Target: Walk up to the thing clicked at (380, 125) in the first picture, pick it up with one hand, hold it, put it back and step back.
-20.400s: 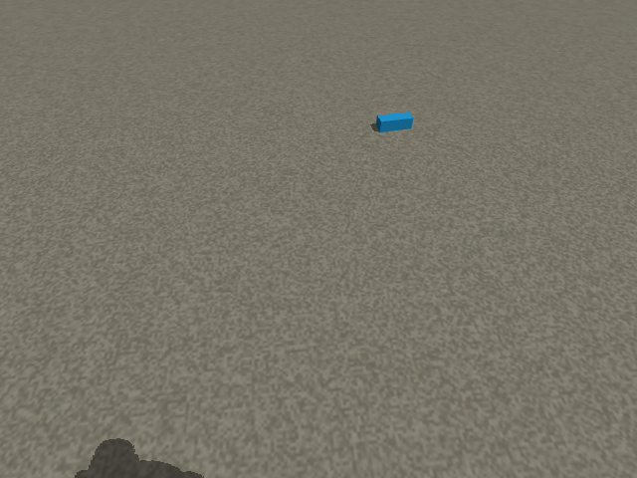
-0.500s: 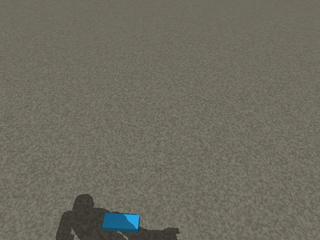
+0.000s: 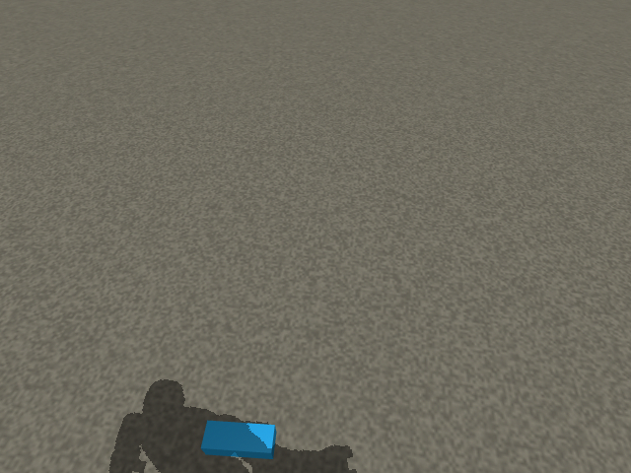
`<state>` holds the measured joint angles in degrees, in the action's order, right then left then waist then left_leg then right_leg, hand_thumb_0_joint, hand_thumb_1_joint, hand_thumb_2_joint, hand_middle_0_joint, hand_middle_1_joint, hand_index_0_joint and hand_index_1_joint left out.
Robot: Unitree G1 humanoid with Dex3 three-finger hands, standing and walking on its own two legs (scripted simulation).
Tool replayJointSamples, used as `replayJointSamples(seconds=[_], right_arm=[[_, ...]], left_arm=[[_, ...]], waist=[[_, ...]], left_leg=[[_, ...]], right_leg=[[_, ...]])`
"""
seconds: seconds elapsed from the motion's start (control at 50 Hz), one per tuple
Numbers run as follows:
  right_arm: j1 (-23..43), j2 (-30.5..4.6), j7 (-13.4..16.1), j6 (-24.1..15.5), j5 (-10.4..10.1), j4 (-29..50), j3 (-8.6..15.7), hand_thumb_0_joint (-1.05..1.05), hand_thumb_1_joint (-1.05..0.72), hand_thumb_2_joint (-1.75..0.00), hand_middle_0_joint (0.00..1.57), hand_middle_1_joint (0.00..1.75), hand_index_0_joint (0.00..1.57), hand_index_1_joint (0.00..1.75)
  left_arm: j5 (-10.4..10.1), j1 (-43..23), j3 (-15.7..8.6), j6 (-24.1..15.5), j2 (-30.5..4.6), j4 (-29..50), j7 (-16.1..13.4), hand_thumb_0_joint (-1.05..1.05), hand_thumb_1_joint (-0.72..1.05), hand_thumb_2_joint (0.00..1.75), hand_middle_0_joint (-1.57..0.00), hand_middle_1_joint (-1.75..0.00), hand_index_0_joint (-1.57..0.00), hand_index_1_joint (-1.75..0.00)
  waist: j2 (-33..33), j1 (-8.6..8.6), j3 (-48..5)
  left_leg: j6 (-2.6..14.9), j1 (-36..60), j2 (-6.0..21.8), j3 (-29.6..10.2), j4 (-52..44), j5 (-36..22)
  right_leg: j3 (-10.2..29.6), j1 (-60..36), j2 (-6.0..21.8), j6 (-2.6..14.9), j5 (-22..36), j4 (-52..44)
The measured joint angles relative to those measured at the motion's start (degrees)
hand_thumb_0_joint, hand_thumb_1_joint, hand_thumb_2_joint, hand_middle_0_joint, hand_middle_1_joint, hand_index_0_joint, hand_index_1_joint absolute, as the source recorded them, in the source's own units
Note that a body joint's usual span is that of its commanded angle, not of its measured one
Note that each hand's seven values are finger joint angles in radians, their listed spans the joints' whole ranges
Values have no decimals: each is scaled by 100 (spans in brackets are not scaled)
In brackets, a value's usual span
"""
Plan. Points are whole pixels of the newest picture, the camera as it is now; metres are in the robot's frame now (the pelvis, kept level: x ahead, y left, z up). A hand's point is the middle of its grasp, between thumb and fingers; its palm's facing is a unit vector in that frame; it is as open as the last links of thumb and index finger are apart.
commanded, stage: stand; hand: left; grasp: from above
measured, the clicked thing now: (240, 439) +0.37 +0.23 -0.75
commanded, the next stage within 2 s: rise first in 0.38 s
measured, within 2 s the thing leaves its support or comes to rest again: neither
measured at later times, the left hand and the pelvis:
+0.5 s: hand out of the picture +0.07 +0.25 -0.16, palm faces -0.03 -0.94 -0.35, open 7.4 cm; pelvis +0.00 +0.00 +0.00, yaw +0 degrees
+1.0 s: hand out of the picture +0.12 +0.26 -0.22, palm faces -0.11 -0.90 -0.42, open 13.2 cm; pelvis -0.02 +0.00 -0.07, yaw +0 degrees
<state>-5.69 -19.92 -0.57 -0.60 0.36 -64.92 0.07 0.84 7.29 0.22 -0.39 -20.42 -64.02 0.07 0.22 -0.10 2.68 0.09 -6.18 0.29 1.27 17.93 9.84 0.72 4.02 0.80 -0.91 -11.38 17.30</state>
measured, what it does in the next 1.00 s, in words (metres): lowers itself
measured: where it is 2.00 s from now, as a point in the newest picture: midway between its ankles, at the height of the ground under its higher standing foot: outside the picture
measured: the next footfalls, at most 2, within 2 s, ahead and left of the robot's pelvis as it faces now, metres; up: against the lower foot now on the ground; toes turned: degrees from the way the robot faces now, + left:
none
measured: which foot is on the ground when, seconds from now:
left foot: down 0.00-1.00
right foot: down 0.00-1.00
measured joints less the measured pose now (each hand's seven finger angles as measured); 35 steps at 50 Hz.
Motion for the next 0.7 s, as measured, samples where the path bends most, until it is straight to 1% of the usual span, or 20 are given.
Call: replayJointSamples(seconds=[0.5, 0.52, 0.54, 0.56, 0.6, 0.66, 0.7], right_arm=[[-37, 1, 3, 5, 3, 36, 8, 1, -90, -90, 20, 30, 20, 30], [-121, 3, 42, 30, -83, 241, -10, 1, -91, -90, 20, 30, 20, 30], [-244, 18, 101, -28, -173, 535, -13, 1, -91, -90, 20, 30, 20, 30], [-345, 44, 152, -97, -240, 795, -13, 1, -92, -90, 20, 30, 20, 30], [-450, 141, 196, -167, -291, 1180, 2, 1, -92, -90, 20, 30, 20, 30], [-539, 357, 183, -210, -213, 1595, 77, 1, -92, -91, 20, 30, 20, 30], [-637, 480, 152, -213, -180, 1844, 119, 1, -92, -91, 20, 30, 20, 30]], left_arm=[[-2, 15, 9, -7, 4, 25, -13, 0, 90, 90, -20, -30, -20, -31], [-61, 55, -24, 3, 20, 170, -40, 0, 90, 90, -20, -30, -20, -31], [-119, 8, -78, -36, 56, 321, -75, 1, 89, 91, -20, -32, -20, -32], [-128, -138, -158, -97, 98, 369, -93, 1, 87, 91, -19, -34, -19, -34], [-40, -532, -333, -143, 136, 252, -60, 1, 82, 93, -18, -40, -18, -40], [289, -999, -649, -107, 83, 144, 74, 1, 68, 94, -14, -54, -14, -54], [476, -1043, -789, -41, 48, 335, 124, 1, 57, 96, -11, -65, -12, -65]], waist=[[-5, -3, -1], [-6, -20, -58], [-10, -26, -63], [-12, -18, -33], [-1, -27, -26], [61, -62, -140], [88, -90, -228]], left_leg=[[0, 16, -6, -21, 22, 34], [4, -124, -9, -34, 112, 61], [9, -302, -17, -62, 258, 104], [12, -469, -22, -90, 405, 145], [8, -860, -18, -128, 725, 234], [-11, -1506, 19, -126, 1259, 412], [-18, -1812, 45, -101, 1566, 546]], right_leg=[[-22, -34, 6, -2, -31, 2], [-35, 104, 9, 1, -66, 100], [-61, 274, 16, 4, -123, 253], [-88, 430, 20, 7, -177, 403], [-123, 806, 15, 21, -281, 721], [-113, 1462, -19, 39, -463, 1268], [-83, 1782, -42, 48, -586, 1577]])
